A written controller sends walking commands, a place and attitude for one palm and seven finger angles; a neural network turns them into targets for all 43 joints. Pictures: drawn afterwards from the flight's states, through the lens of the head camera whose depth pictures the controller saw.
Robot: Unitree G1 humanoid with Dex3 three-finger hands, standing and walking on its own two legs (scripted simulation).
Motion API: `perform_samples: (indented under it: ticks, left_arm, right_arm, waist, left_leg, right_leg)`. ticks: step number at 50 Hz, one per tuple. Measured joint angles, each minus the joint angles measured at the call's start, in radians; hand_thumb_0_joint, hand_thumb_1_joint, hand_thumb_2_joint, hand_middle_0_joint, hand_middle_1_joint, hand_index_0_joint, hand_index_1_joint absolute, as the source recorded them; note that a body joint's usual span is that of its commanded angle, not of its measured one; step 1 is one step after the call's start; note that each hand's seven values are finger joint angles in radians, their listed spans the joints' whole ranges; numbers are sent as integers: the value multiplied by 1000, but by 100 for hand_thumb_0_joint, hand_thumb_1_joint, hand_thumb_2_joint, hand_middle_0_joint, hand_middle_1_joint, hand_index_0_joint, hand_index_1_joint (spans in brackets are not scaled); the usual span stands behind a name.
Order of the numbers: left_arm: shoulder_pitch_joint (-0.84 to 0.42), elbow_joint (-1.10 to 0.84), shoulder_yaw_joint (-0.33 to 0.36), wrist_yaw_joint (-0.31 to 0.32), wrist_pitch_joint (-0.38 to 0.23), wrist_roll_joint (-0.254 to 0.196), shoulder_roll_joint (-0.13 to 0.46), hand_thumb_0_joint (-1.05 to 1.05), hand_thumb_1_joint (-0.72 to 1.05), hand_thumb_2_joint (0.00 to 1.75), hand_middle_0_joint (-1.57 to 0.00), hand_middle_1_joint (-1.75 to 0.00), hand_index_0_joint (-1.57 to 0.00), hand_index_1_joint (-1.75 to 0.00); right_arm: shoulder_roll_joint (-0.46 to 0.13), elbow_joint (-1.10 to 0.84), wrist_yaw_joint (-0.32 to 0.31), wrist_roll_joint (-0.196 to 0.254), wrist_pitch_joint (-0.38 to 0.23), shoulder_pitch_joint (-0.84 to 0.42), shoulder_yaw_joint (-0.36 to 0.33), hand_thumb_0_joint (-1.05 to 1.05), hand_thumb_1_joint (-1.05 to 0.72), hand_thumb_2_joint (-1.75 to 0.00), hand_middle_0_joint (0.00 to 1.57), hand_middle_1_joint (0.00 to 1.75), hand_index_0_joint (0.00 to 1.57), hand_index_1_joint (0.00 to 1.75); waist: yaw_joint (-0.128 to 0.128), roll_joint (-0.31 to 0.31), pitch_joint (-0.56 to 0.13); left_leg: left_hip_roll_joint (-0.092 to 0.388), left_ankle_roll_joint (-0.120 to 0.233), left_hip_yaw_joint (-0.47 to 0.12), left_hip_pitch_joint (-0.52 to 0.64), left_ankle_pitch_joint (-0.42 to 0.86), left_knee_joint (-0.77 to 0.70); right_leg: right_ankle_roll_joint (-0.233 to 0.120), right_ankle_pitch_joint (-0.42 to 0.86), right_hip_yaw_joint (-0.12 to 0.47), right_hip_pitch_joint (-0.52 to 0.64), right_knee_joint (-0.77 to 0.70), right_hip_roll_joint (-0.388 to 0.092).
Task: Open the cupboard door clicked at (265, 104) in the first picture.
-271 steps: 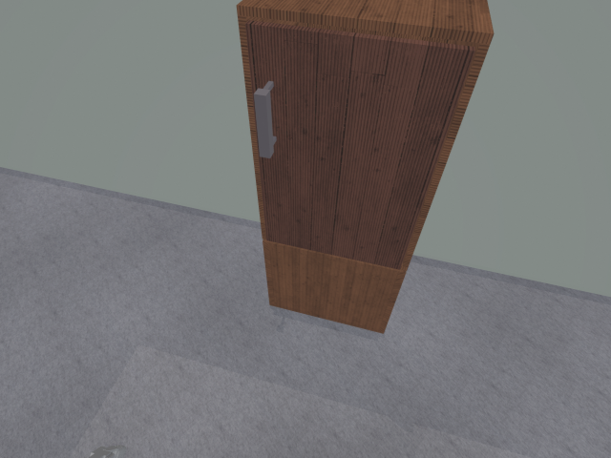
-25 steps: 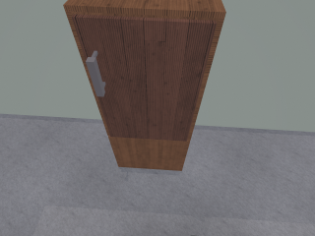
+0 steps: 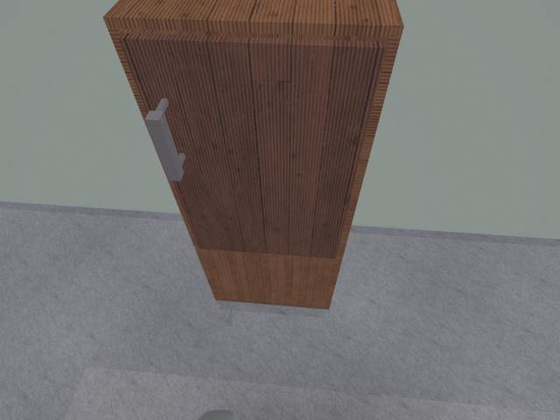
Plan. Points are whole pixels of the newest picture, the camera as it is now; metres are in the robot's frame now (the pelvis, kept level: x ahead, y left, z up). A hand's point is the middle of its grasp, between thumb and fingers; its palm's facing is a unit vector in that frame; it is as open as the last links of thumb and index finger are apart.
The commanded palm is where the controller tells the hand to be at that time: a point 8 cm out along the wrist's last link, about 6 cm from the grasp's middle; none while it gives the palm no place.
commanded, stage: come to a stop and stand still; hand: left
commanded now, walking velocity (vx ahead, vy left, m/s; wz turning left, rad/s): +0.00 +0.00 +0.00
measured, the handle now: (169, 140) +0.54 +0.25 +0.07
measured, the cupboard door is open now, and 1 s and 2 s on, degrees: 0 0 0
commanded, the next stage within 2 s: look again from close up in 1.54 s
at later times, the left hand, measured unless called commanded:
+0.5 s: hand out of the picture -0.02 +0.27 -0.16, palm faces +0.02 -0.97 -0.24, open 7.4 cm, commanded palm none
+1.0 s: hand out of the picture +0.07 +0.24 -0.17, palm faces -0.01 -0.98 -0.22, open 7.3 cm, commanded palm none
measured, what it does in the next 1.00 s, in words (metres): steps on the spot: left foot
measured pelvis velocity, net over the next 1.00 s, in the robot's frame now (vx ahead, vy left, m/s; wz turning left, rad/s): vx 0.03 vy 0.06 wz -0.02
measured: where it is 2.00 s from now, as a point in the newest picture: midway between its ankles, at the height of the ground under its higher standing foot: outside the picture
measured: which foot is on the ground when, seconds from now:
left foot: up 0.00-0.12, down 0.14-1.00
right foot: down 0.00-1.00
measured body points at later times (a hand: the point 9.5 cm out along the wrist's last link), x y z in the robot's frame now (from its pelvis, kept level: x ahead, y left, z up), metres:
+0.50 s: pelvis -0.02 +0.08 +0.00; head -0.02 +0.06 +0.45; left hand -0.02 +0.32 -0.15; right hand +0.02 -0.15 -0.16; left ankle -0.02 +0.14 -0.74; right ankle +0.04 -0.07 -0.74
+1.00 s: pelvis +0.03 +0.06 +0.00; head +0.05 +0.05 +0.45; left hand +0.07 +0.29 -0.15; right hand +0.04 -0.16 -0.16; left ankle -0.02 +0.14 -0.74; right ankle +0.04 -0.07 -0.74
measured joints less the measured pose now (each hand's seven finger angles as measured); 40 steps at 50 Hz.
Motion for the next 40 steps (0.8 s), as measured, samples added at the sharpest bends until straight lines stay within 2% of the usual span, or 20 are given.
perform_samples:
  ticks: [4, 7, 10, 14, 18, 27, 34, 40]
  left_arm:
    - [50, 13, -9, 10, 9, -1, 9, 0, 92, 89, -20, -30, -20, -30]
    - [96, 21, -23, 14, 19, -4, 3, 0, 91, 89, -20, -30, -20, -30]
    - [107, 38, -23, 13, 34, -9, 10, 1, 91, 89, -20, -30, -20, -30]
    - [124, 39, -31, 0, 38, -5, 13, 1, 91, 89, -20, -30, -20, -30]
    - [125, 38, -38, -8, 31, -4, 7, 1, 91, 89, -20, -30, -20, -30]
    - [133, 66, -47, -10, 16, -7, -10, 1, 91, 89, -20, -30, -20, -30]
    - [116, 98, -57, -8, 7, -12, -28, 1, 91, 89, -20, -30, -20, -30]
    - [80, 113, -56, 0, 1, -15, -27, 1, 92, 89, -20, -30, -20, -30]
  right_arm:
    - [-20, -37, 6, 2, 1, -2, -1, 1, -92, -90, 19, 29, 20, 30]
    - [-45, -81, 7, 1, -8, 21, -5, 1, -91, -90, 19, 29, 20, 30]
    - [-36, -86, 7, -7, -13, 38, 10, 0, -91, -90, 19, 29, 20, 30]
    - [-14, -89, 9, -8, -13, 64, 37, 0, -91, -90, 19, 29, 20, 30]
    - [-21, -81, 6, -8, -18, 74, 39, 0, -94, -90, 20, 30, 20, 30]
    - [-23, -12, 10, -8, -22, 111, 52, 0, -92, -90, 20, 30, 20, 30]
    - [-9, 38, 4, -3, -37, 123, 61, 1, -91, -90, 20, 30, 20, 30]
    - [8, 69, -3, 0, -52, 115, 67, 1, -91, -90, 20, 30, 20, 30]
  waist:
    - [9, 9, -22]
    - [-6, 58, -58]
    - [4, 56, -64]
    - [6, 62, -75]
    - [0, 66, -62]
    - [-5, 55, -48]
    - [-15, 44, -42]
    - [-20, 34, -33]
  left_leg:
    - [-13, 4, 12, 60, 12, -105]
    - [-22, 35, 20, 131, 88, -232]
    - [-46, 83, 39, 152, 114, -229]
    - [-69, 106, 59, 178, 134, -283]
    - [-94, 121, 65, 183, 169, -330]
    - [-111, 132, 65, 193, 192, -384]
    - [-104, 126, 67, 220, 182, -408]
    - [-94, 116, 63, 243, 165, -416]
  right_leg:
    - [20, 6, 3, -6, 8, 1]
    - [46, -13, -6, -21, 54, 3]
    - [68, -12, 14, -4, 62, -18]
    - [74, -2, 49, 10, 27, -25]
    - [79, 36, 84, 7, -5, -30]
    - [93, 53, 114, 10, -44, -28]
    - [108, 44, 117, 31, -61, -20]
    - [105, 24, 114, 51, -62, -9]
